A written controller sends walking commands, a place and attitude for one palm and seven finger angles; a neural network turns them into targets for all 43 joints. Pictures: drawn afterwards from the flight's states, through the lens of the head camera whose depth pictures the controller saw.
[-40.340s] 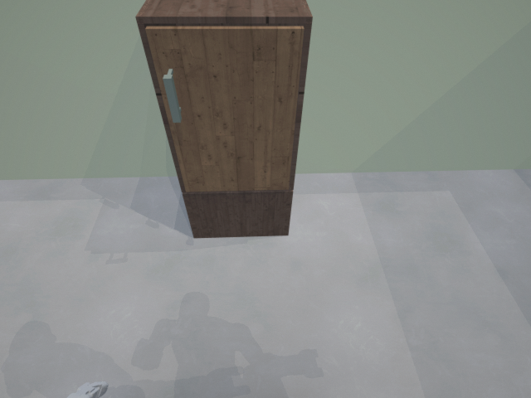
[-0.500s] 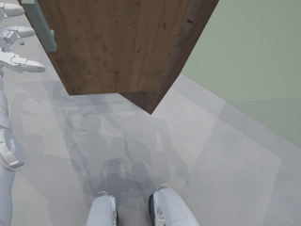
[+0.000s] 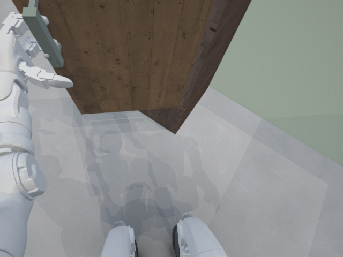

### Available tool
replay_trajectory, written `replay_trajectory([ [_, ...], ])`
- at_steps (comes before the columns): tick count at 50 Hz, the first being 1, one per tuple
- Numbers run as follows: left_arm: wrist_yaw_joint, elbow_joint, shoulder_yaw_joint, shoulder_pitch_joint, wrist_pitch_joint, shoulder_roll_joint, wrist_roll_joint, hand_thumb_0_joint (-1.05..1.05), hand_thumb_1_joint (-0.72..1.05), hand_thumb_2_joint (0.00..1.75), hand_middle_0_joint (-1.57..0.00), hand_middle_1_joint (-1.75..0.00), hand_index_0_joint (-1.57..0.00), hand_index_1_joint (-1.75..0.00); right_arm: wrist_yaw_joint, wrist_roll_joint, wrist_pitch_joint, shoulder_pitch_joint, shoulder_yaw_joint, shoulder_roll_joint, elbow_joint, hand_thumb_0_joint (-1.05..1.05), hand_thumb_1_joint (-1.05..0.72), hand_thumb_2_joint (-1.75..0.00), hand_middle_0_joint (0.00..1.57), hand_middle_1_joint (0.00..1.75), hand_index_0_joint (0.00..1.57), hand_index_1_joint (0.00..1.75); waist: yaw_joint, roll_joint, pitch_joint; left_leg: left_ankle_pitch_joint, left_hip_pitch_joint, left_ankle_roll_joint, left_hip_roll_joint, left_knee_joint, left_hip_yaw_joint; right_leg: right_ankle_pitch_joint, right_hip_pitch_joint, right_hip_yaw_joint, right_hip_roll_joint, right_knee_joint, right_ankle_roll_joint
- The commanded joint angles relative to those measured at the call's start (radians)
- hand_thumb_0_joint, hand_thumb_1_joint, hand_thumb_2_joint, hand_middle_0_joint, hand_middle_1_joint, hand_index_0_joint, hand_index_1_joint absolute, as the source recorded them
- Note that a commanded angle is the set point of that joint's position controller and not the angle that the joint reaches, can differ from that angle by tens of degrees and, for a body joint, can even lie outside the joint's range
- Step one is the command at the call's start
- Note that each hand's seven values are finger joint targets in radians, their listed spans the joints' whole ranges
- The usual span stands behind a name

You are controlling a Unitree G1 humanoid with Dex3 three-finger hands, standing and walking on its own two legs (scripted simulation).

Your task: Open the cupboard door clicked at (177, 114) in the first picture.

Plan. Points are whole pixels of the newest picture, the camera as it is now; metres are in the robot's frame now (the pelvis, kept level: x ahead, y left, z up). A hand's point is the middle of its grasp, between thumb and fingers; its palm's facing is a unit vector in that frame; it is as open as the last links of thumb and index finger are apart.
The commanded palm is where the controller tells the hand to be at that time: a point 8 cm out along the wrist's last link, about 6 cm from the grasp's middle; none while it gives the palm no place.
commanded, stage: slide the fingers in behind the handle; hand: left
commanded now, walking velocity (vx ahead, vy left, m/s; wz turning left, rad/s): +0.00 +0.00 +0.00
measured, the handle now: (46, 34) +0.59 +0.21 +0.08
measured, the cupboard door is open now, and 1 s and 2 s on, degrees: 41 42 48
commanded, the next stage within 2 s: close the thumb around the handle in 0.72 s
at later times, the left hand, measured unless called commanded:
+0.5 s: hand (58, 56) +0.53 +0.19 +0.07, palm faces +0.02 -1.00 -0.03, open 14.0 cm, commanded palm +0.51 +0.22 +0.07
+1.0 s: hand (59, 57) +0.53 +0.18 +0.07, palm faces +0.04 -1.00 -0.03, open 13.3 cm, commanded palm +0.51 +0.22 +0.07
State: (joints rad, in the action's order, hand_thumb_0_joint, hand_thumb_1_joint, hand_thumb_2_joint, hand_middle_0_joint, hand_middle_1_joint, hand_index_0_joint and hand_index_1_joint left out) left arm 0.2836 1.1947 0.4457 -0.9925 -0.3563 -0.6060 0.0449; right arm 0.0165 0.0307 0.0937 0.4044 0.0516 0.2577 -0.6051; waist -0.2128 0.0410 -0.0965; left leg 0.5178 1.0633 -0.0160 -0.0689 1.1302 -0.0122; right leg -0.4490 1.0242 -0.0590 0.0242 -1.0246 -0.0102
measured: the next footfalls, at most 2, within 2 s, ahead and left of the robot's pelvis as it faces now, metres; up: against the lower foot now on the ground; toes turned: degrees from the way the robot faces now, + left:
none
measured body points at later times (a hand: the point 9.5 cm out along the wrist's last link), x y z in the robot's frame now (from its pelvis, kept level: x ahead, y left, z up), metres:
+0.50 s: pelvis -0.01 -0.01 +0.00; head +0.15 +0.01 +0.42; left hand +0.53 +0.24 +0.07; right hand -0.02 -0.27 -0.11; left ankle +0.00 +0.10 -0.65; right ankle +0.01 -0.13 -0.65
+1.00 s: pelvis +0.00 +0.00 +0.00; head +0.15 +0.02 +0.42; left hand +0.53 +0.24 +0.07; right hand -0.02 -0.26 -0.11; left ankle +0.00 +0.10 -0.65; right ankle +0.01 -0.13 -0.65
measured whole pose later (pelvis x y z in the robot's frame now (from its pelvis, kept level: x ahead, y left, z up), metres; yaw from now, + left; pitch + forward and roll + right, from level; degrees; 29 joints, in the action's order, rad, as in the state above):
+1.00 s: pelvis +0.00 +0.00 +0.00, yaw +1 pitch +25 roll -4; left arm 0.18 1.20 0.39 -0.99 -0.39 -0.52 0.05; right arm 0.03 0.04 0.07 0.41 0.04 0.26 -0.63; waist -0.20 0.05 -0.11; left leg 0.51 1.06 -0.02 -0.06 1.13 -0.01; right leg -0.45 1.02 -0.06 0.01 -1.03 -0.01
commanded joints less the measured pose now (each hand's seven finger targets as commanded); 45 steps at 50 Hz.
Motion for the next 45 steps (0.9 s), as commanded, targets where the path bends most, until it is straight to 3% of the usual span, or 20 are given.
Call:
replay_trajectory([
  [1, -0.007, -0.232, 0.001, -0.433, -0.063, -0.213, 0.027, 0.00, -0.50, 0.30, -0.30, -1.20, -0.30, -1.20, -0.018, 0.001, -0.011, 0.213, -0.074, 0.192, 0.025, 0.00, -0.90, -0.90, 0.20, 0.30, 0.20, 0.30, -0.011, 0.151, -0.544, -0.536, -0.446, -0.008, 0.028, -0.099, -0.048, 0.397, -0.206, 0.009, 0.036, 0.084, 0.025],
  [3, -0.017, -0.256, -0.016, -0.470, -0.078, -0.181, 0.036, 0.00, -0.50, 0.30, -0.30, -1.20, -0.30, -1.20, -0.017, 0.004, -0.019, 0.215, -0.075, 0.188, 0.021, 0.00, -0.90, -0.90, 0.20, 0.30, 0.20, 0.30, -0.019, 0.162, -0.541, -0.543, -0.467, -0.007, 0.028, -0.098, -0.052, 0.395, -0.189, 0.006, 0.038, 0.082, 0.028],
  [6, -0.038, -0.209, 0.029, -0.451, -0.081, -0.231, 0.030, 0.00, -0.50, 0.30, -0.30, -1.20, -0.30, -1.20, -0.019, 0.003, -0.021, 0.210, -0.073, 0.191, 0.014, 0.00, -0.90, -0.90, 0.20, 0.30, 0.20, 0.30, -0.011, 0.121, -0.527, -0.485, -0.393, -0.012, 0.034, -0.094, -0.041, 0.385, -0.226, 0.019, 0.034, 0.084, 0.023],
  [7, -0.043, -0.212, 0.014, -0.463, -0.082, -0.215, 0.025, 0.00, -0.50, 0.30, -0.30, -1.20, -0.30, -1.20, -0.018, 0.003, -0.024, 0.209, -0.074, 0.188, 0.016, 0.00, -0.90, -0.90, 0.20, 0.30, 0.20, 0.30, -0.019, 0.115, -0.530, -0.473, -0.381, -0.015, 0.037, -0.094, -0.036, 0.389, -0.237, 0.021, 0.033, 0.084, 0.021],
  [8, -0.048, -0.204, 0.034, -0.447, -0.086, -0.237, 0.020, 0.00, -0.50, 0.30, -0.30, -1.20, -0.30, -1.20, -0.017, 0.004, -0.025, 0.209, -0.073, 0.187, 0.019, 0.00, -0.90, -0.90, 0.20, 0.30, 0.20, 0.30, -0.005, 0.136, -0.528, -0.470, -0.371, -0.015, 0.039, -0.090, -0.030, 0.392, -0.243, 0.026, 0.032, 0.081, 0.025],
  [10, -0.054, -0.169, 0.004, -0.446, -0.079, -0.220, 0.000, 0.00, -0.50, 0.30, -0.30, -1.20, -0.30, -1.20, -0.017, 0.002, -0.025, 0.203, -0.068, 0.184, 0.016, 0.00, -0.90, -0.90, 0.20, 0.30, 0.20, 0.30, -0.016, 0.128, -0.495, -0.447, -0.351, -0.016, 0.039, -0.092, -0.031, 0.370, -0.223, 0.023, 0.029, 0.080, 0.023],
  [14, -0.056, -0.206, 0.018, -0.451, -0.088, -0.237, 0.002, 0.00, -0.50, 0.30, -0.30, -1.20, -0.30, -1.20, -0.016, 0.003, -0.029, 0.201, -0.070, 0.186, 0.029, 0.00, -0.90, -0.90, 0.20, 0.30, 0.20, 0.30, -0.003, 0.159, -0.562, -0.468, -0.370, -0.015, 0.042, -0.087, -0.025, 0.399, -0.254, 0.032, 0.029, 0.075, 0.024],
  [19, -0.049, -0.202, 0.005, -0.475, -0.088, -0.216, 0.016, 0.00, -0.50, 0.30, -0.30, -1.20, -0.30, -1.20, -0.016, 0.002, -0.034, 0.202, -0.070, 0.189, 0.022, 0.00, -0.90, -0.90, 0.20, 0.30, 0.20, 0.30, -0.016, 0.142, -0.556, -0.455, -0.373, -0.015, 0.039, -0.088, -0.032, 0.383, -0.238, 0.028, 0.030, 0.077, 0.022],
  [20, -0.051, -0.197, 0.026, -0.463, -0.087, -0.246, 0.011, 0.00, -0.50, 0.30, -0.30, -1.20, -0.30, -1.20, -0.018, 0.001, -0.033, 0.204, -0.070, 0.191, 0.021, 0.00, -0.90, -0.90, 0.20, 0.30, 0.20, 0.30, -0.006, 0.136, -0.551, -0.447, -0.364, -0.015, 0.037, -0.088, -0.032, 0.373, -0.241, 0.029, 0.030, 0.076, 0.023],
  [22, -0.054, -0.199, -0.006, -0.484, -0.082, -0.209, 0.009, 0.00, -0.50, 0.30, -0.30, -1.20, -0.30, -1.20, -0.018, 0.002, -0.034, 0.204, -0.071, 0.188, 0.018, 0.00, -0.90, -0.90, 0.20, 0.30, 0.20, 0.30, -0.022, 0.144, -0.535, -0.438, -0.371, -0.016, 0.037, -0.094, -0.033, 0.360, -0.222, 0.027, 0.029, 0.082, 0.021],
  [24, -0.056, -0.209, 0.010, -0.469, -0.090, -0.219, 0.010, 0.00, -0.50, 0.30, -0.30, -1.20, -0.30, -1.20, -0.017, 0.004, -0.036, 0.209, -0.074, 0.192, 0.018, 0.00, -0.90, -0.90, 0.20, 0.30, 0.20, 0.30, -0.007, 0.150, -0.562, -0.465, -0.405, -0.011, 0.035, -0.093, -0.039, 0.364, -0.216, 0.021, 0.030, 0.077, 0.024],
  [27, -0.059, -0.182, -0.032, -0.499, -0.082, -0.167, 0.012, 0.00, -0.50, 0.30, -0.30, -1.20, -0.30, -1.20, -0.017, 0.004, -0.037, 0.205, -0.072, 0.189, 0.008, 0.00, -0.90, -0.90, 0.20, 0.30, 0.20, 0.30, -0.032, 0.138, -0.512, -0.427, -0.392, -0.012, 0.033, -0.097, -0.045, 0.319, -0.174, 0.016, 0.030, 0.084, 0.021],
  [30, -0.065, -0.174, 0.001, -0.480, -0.084, -0.210, 0.010, 0.00, -0.50, 0.30, -0.30, -1.20, -0.30, -1.20, -0.018, 0.005, -0.039, 0.212, -0.070, 0.195, 0.009, 0.00, -0.90, -0.90, 0.20, 0.30, 0.20, 0.30, -0.017, 0.133, -0.528, -0.432, -0.385, -0.012, 0.036, -0.099, -0.043, 0.326, -0.194, 0.019, 0.030, 0.082, 0.024],
  [32, -0.067, -0.178, -0.026, -0.490, -0.084, -0.176, 0.002, 0.00, -0.50, 0.30, -0.30, -1.20, -0.30, -1.20, -0.016, 0.007, -0.039, 0.213, -0.070, 0.191, 0.010, 0.00, -0.90, -0.90, 0.20, 0.30, 0.20, 0.30, -0.023, 0.133, -0.518, -0.433, -0.393, -0.011, 0.035, -0.101, -0.047, 0.317, -0.176, 0.014, 0.029, 0.081, 0.024],
  [34, -0.072, -0.217, -0.028, -0.498, -0.100, -0.164, 0.003, 0.00, -0.50, 0.30, -0.30, -1.20, -0.30, -1.20, -0.013, 0.011, -0.042, 0.215, -0.074, 0.189, 0.008, 0.00, -0.90, -0.90, 0.20, 0.30, 0.20, 0.30, -0.015, 0.179, -0.567, -0.483, -0.453, -0.005, 0.033, -0.098, -0.054, 0.333, -0.162, 0.009, 0.030, 0.073, 0.027],
  [36, -0.076, -0.205, -0.001, -0.473, -0.103, -0.195, 0.004, 0.00, -0.50, 0.30, -0.30, -1.20, -0.30, -1.20, -0.013, 0.012, -0.038, 0.216, -0.075, 0.194, 0.006, 0.00, -0.90, -0.90, 0.20, 0.30, 0.20, 0.30, -0.008, 0.157, -0.566, -0.490, -0.449, -0.004, 0.031, -0.096, -0.056, 0.337, -0.169, 0.008, 0.031, 0.073, 0.028],
  [37, -0.075, -0.192, -0.045, -0.480, -0.097, -0.141, 0.007, 0.00, -0.50, 0.30, -0.30, -1.20, -0.30, -1.20, -0.011, 0.009, -0.038, 0.210, -0.073, 0.189, 0.007, 0.00, -0.90, -0.90, 0.20, 0.30, 0.20, 0.30, -0.026, 0.147, -0.536, -0.475, -0.438, -0.006, 0.034, -0.099, -0.053, 0.331, -0.160, 0.008, 0.032, 0.080, 0.025],
  [41, -0.080, -0.199, -0.041, -0.483, -0.100, -0.142, 0.004, 0.00, -0.50, 0.30, -0.30, -1.20, -0.30, -1.20, -0.010, 0.010, -0.035, 0.215, -0.076, 0.191, 0.002, 0.00, -0.90, -0.90, 0.20, 0.30, 0.20, 0.30, -0.018, 0.163, -0.536, -0.497, -0.462, -0.001, 0.030, -0.104, -0.060, 0.330, -0.146, 0.002, 0.031, 0.077, 0.029],
  [44, -0.086, -0.243, -0.057, -0.493, -0.109, -0.115, 0.007, 0.00, -0.33, 0.37, -0.31, -1.22, -0.31, -1.22, -0.006, 0.013, -0.036, 0.216, -0.081, 0.189, 0.003, 0.00, -0.90, -0.90, 0.20, 0.30, 0.20, 0.30, -0.018, 0.193, -0.572, -0.544, -0.518, 0.004, 0.028, -0.102, -0.065, 0.345, -0.137, -0.001, 0.033, 0.077, 0.029],
  [45, -0.089, -0.243, -0.040, -0.474, -0.112, -0.133, 0.005, 0.00, -0.28, 0.40, -0.32, -1.22, -0.32, -1.22, -0.006, 0.014, -0.033, 0.218, -0.083, 0.190, 0.000, 0.00, -0.90, -0.90, 0.20, 0.30, 0.20, 0.30, -0.008, 0.179, -0.573, -0.564, -0.523, 0.007, 0.027, -0.104, -0.068, 0.356, -0.148, -0.003, 0.032, 0.076, 0.031],
])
